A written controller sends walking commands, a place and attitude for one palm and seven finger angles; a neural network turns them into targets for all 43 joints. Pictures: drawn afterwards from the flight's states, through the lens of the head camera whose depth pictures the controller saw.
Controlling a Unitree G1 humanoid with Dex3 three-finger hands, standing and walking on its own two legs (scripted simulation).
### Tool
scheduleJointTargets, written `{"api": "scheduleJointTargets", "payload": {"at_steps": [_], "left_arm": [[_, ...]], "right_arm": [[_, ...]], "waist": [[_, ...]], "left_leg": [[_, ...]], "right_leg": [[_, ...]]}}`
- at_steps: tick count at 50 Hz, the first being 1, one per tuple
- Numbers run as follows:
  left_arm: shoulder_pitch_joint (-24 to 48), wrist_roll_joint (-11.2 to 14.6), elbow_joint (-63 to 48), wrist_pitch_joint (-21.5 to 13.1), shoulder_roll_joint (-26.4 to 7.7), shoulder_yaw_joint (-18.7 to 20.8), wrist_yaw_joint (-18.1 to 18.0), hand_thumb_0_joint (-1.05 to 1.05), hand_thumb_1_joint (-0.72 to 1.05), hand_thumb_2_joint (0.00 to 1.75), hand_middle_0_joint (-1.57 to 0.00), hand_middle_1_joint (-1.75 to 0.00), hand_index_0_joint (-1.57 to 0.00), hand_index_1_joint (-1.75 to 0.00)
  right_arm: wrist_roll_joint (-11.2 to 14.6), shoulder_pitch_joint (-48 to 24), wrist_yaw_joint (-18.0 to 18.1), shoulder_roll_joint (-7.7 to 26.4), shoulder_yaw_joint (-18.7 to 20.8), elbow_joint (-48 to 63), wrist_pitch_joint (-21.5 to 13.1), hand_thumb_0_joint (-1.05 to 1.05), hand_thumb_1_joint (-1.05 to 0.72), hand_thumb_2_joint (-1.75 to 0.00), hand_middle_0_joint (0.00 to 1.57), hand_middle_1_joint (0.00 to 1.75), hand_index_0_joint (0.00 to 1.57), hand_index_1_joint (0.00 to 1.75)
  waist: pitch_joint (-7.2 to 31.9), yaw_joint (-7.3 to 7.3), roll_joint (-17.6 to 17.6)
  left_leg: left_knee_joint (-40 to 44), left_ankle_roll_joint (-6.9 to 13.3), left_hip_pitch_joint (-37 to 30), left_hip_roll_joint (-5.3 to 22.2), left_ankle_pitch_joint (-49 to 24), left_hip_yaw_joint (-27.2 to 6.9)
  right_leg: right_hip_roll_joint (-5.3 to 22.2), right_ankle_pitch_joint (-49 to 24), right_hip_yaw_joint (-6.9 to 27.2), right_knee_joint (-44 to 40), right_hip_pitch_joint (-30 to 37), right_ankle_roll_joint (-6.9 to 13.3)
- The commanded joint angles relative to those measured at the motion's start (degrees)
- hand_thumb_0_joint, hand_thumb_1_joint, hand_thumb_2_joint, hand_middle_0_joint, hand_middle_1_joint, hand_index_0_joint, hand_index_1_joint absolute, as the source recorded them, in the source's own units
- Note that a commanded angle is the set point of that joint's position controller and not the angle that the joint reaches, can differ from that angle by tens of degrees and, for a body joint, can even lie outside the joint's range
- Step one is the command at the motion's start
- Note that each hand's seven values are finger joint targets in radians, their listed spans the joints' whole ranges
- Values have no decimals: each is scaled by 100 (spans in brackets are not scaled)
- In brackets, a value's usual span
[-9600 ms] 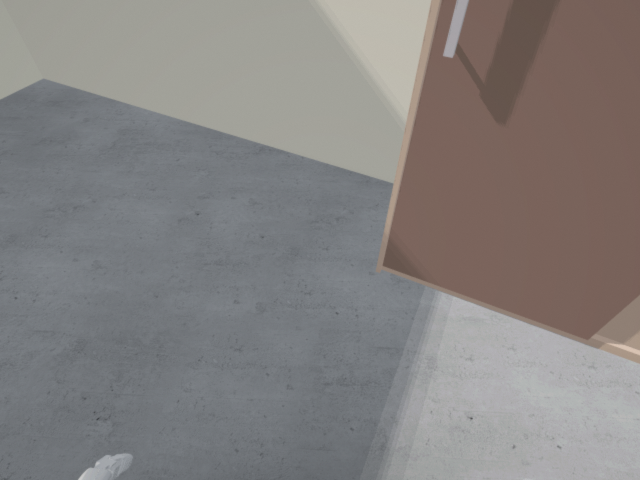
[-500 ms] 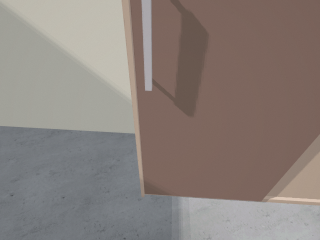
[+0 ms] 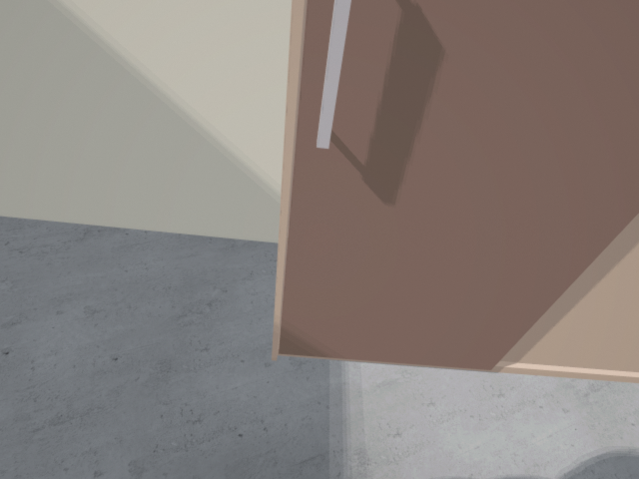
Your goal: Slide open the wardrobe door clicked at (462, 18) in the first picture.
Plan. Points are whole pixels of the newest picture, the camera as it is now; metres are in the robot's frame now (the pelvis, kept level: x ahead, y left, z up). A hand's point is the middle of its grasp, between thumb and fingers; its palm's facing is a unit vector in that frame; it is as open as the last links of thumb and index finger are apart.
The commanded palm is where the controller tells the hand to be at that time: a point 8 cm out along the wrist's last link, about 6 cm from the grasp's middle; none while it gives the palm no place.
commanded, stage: come to a stop and stand still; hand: left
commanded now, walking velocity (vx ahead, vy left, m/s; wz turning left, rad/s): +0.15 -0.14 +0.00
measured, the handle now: (335, 45) +0.63 +0.05 +0.28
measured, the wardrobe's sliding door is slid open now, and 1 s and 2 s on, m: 0.00 0.00 0.00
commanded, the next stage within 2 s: look again from close up in 0.34 s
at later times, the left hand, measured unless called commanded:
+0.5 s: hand out of the picture +0.10 +0.16 -0.16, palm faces -0.04 -1.00 -0.08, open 7.3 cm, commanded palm none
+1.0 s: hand out of the picture +0.08 +0.13 -0.16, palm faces +0.05 -0.97 -0.23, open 7.2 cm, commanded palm none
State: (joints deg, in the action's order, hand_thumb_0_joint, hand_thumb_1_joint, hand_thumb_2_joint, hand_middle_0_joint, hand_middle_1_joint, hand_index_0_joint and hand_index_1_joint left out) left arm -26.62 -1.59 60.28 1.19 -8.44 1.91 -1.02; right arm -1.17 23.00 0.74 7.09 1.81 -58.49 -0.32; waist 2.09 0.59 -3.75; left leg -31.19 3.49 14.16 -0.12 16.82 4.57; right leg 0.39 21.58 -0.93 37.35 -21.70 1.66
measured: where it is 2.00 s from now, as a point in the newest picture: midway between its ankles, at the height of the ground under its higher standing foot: outside the picture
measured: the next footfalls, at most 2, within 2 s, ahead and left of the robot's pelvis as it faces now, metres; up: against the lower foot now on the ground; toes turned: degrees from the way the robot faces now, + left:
right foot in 0.62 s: +0.09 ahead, -0.14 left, +0.00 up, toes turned -4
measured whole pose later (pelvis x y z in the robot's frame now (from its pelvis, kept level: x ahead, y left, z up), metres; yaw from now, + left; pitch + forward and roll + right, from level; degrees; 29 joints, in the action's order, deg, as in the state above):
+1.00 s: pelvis +0.05 -0.05 +0.01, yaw +0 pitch -1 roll +0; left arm -15.9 -0.2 61.1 -1.4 -8.6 0.2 -2.7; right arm -0.6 17.4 2.4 8.4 -0.2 -63.2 -1.0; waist -0.2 -0.2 1.5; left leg -24.1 -0.5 6.1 1.2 17.3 3.5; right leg -0.7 14.8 -4.4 26.6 -11.3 2.6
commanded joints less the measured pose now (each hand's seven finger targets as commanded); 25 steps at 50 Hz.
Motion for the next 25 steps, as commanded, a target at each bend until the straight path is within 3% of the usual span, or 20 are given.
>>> {"api": "scheduleJointTargets", "payload": {"at_steps": [1,3,5,7,10,14,17,20,25], "left_arm": [[397,-102,-572,-56,-300,150,81,0,90,90,-20,-30,-20,-30],[412,-73,-467,-73,-199,135,118,0,90,90,-20,-30,-20,-30],[527,-73,-440,-68,-219,171,167,0,90,90,-20,-30,-20,-30],[645,-60,-452,-44,-239,189,191,0,90,90,-20,-30,-20,-30],[866,-43,-537,-15,-270,192,184,0,90,90,-20,-30,-20,-30],[1246,-45,-705,21,-231,166,181,0,90,90,-20,-30,-20,-30],[1383,-29,-763,24,-201,127,166,0,90,90,-20,-30,-20,-30],[1645,10,-814,-9,-160,52,146,0,90,90,-20,-30,-20,-30],[1811,57,-808,-97,12,-43,93,0,90,90,-20,-30,-20,-30]], "right_arm": [[-27,164,191,875,101,163,-150,0,-90,-90,20,30,20,30],[-18,284,195,709,40,87,-259,0,-90,-90,20,30,20,30],[9,546,239,532,-7,-65,-327,0,-90,-90,20,30,20,30],[5,817,266,530,-15,-196,-362,0,-90,-90,20,30,20,30],[0,1124,295,448,-51,-310,-376,0,-90,-90,20,30,20,30],[-32,1300,300,415,-73,-366,-345,0,-90,-90,20,30,20,30],[-41,1376,301,339,-124,-410,-341,0,-90,-90,20,30,20,30],[-62,1373,277,328,-151,-424,-322,0,-90,-90,20,30,20,30],[-83,1263,225,394,-129,-457,-228,0,-90,-90,20,30,20,30]], "waist": [[-1034,39,992],[-1253,34,667],[-1241,3,607],[-1039,-73,786],[-931,-183,911],[-908,-281,797],[-812,-310,935],[-719,-391,1062],[-458,-452,1507]], "left_leg": [[2640,483,446,1946,2257,-2860],[2673,326,450,1708,1828,-2338],[2575,178,122,1535,1207,-2053],[2414,52,-263,1443,723,-1766],[2346,8,-486,1435,431,-1683],[2307,245,-554,1562,163,-1718],[2189,278,-638,1502,-436,-1623],[2028,463,-677,1406,-1075,-1430],[1565,621,-569,1334,-2216,-1147]], "right_leg": [[205,-430,450,2583,-1772,68],[220,-963,350,3037,-1920,8],[190,-1320,323,3266,-2242,-36],[166,-1530,347,3329,-2413,-80],[170,-1676,336,3386,-2608,-136],[296,-1680,316,3290,-2752,-223],[337,-1590,240,2963,-2593,-269],[394,-1269,18,2025,-2068,-291],[182,-476,-344,409,-662,-192]]}}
